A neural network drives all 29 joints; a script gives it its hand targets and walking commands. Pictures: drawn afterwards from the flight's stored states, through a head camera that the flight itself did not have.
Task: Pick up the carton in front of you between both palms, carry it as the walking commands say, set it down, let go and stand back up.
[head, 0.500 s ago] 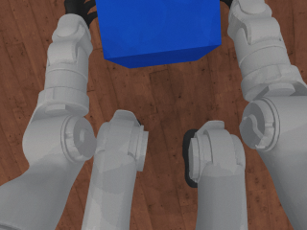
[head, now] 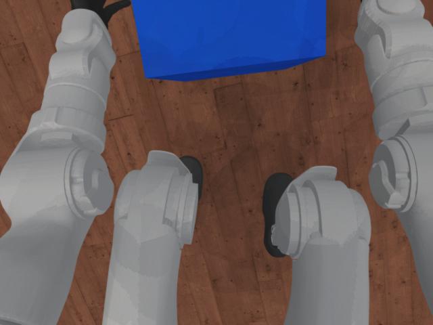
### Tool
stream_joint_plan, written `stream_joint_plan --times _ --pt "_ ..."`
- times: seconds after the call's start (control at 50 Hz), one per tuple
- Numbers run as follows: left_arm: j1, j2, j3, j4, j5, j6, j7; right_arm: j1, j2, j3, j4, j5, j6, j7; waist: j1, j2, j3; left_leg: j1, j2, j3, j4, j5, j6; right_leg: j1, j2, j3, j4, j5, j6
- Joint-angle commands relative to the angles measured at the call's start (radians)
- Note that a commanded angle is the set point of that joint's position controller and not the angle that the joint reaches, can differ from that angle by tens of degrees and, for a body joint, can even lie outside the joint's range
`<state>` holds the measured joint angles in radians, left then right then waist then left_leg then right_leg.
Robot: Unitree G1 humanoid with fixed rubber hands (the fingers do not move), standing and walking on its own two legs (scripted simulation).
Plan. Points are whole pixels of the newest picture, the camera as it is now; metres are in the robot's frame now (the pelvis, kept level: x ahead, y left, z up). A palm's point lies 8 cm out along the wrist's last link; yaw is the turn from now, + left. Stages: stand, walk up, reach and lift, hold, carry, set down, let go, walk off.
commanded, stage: set down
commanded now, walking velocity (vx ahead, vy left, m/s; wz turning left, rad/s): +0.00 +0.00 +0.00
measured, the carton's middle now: (227, 2) +0.54 +0.04 -0.24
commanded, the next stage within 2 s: let go in 1.12 s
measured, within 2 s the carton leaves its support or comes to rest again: neither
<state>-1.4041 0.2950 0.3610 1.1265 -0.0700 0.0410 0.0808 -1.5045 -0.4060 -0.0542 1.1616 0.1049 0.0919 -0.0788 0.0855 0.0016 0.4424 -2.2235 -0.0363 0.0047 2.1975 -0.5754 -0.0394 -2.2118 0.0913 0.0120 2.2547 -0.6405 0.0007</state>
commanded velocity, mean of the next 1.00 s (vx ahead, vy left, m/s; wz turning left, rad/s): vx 0.00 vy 0.00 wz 0.00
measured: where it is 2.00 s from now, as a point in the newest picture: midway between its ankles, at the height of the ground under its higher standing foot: (230, 219)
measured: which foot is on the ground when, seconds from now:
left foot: down 0.00-1.00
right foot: down 0.00-1.00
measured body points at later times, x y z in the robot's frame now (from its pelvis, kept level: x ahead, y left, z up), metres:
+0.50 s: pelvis +0.00 +0.01 +0.08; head +0.34 +0.02 +0.37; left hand +0.53 +0.24 -0.04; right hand +0.59 -0.14 -0.04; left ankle +0.12 +0.12 -0.33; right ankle +0.09 -0.11 -0.33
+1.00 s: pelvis +0.02 +0.00 +0.21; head +0.34 +0.01 +0.53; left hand +0.53 +0.25 +0.11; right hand +0.60 -0.15 +0.11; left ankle +0.12 +0.12 -0.33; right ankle +0.09 -0.11 -0.33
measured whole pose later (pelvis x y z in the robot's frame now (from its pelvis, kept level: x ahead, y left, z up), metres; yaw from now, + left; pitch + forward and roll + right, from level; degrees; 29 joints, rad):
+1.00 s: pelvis +0.02 +0.00 +0.21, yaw +0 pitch +48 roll +1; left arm -1.09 0.23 0.33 0.78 -0.08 0.19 0.07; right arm -1.25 -0.36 -0.20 0.95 0.01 0.21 0.00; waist 0.09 -0.03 -0.06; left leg -1.84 -0.04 -0.02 1.41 -0.40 -0.02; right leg -1.82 0.06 0.03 1.46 -0.47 0.00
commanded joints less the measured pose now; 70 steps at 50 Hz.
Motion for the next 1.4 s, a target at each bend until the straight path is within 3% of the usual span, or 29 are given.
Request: stream_joint_plan --times 0.0,0.08,0.22,0.36,0.5,0.72,1.12,1.22,1.3,1.38 --pt "-0.255 0.161 -0.093 -0.109 -0.102 -0.039 0.011 -0.347 -0.084 0.090 -0.150 0.108 -0.039 -0.001 0.086 -0.110 -1.242 0.559 0.021 0.035 -0.097 0.495 0.005 0.505 -0.045 0.021 -0.164 0.423 0.032" --pt "-0.219 0.174 -0.139 -0.147 -0.166 -0.021 0.026 -0.315 -0.117 0.107 -0.170 0.140 -0.024 0.001 0.085 -0.107 -1.376 0.658 0.018 0.038 -0.117 0.512 0.004 0.555 -0.048 -0.002 -0.166 0.400 0.024" --pt "-0.179 0.166 -0.142 -0.336 -0.167 0.045 0.067 -0.271 -0.160 0.002 -0.274 0.058 0.037 -0.016 0.037 -0.082 -1.612 0.833 -0.015 0.058 -0.219 0.473 0.004 0.634 -0.024 -0.058 -0.263 0.330 0.005" --pt "-0.111 0.079 -0.097 -0.298 -0.082 0.092 0.063 -0.190 -0.110 -0.080 -0.170 -0.010 0.063 0.011 0.032 -0.049 -1.341 0.694 -0.021 0.049 -0.358 0.338 -0.004 0.479 -0.020 -0.046 -0.407 0.211 -0.011" --pt "-0.069 0.061 -0.050 -0.316 -0.032 0.089 0.042 -0.159 -0.093 -0.113 -0.160 -0.055 0.053 0.035 0.039 -0.064 -1.399 0.703 -0.024 0.057 -0.471 0.366 -0.011 0.537 -0.016 -0.041 -0.524 0.256 -0.003" --pt "0.018 0.091 -0.041 -0.466 -0.045 0.137 0.021 -0.118 -0.091 -0.109 -0.345 -0.060 0.107 0.041 0.049 -0.134 -1.644 0.840 -0.036 0.080 -0.656 0.490 -0.004 0.868 -0.002 -0.040 -0.701 0.428 0.016" --pt "0.161 0.017 0.008 -0.434 0.052 0.099 -0.038 0.055 -0.029 -0.198 -0.288 -0.142 0.069 0.098 0.032 -0.088 -1.472 1.094 -0.022 0.047 -1.068 0.566 -0.012 1.071 -0.013 -0.007 -1.125 0.516 0.023" --pt "0.305 0.015 0.007 -0.460 0.117 0.085 -0.079 0.227 0.032 -0.227 -0.339 -0.203 0.062 0.073 0.016 -0.084 -1.531 1.212 -0.023 0.048 -1.152 0.627 -0.001 1.231 -0.014 -0.001 -1.219 0.615 0.034" --pt "0.493 0.029 -0.023 -0.524 0.159 0.075 -0.124 0.431 0.104 -0.225 -0.465 -0.228 0.057 0.032 0.010 -0.064 -1.544 1.353 -0.024 0.040 -1.221 0.689 0.015 1.346 -0.014 0.006 -1.295 0.690 0.040" --pt "0.639 0.039 -0.080 -0.609 0.152 0.059 -0.152 0.590 0.127 -0.196 -0.602 -0.213 0.035 0.016 0.008 -0.033 -1.454 1.525 -0.010 0.013 -1.293 0.730 0.026 1.352 -0.016 0.003 -1.378 0.661 0.038"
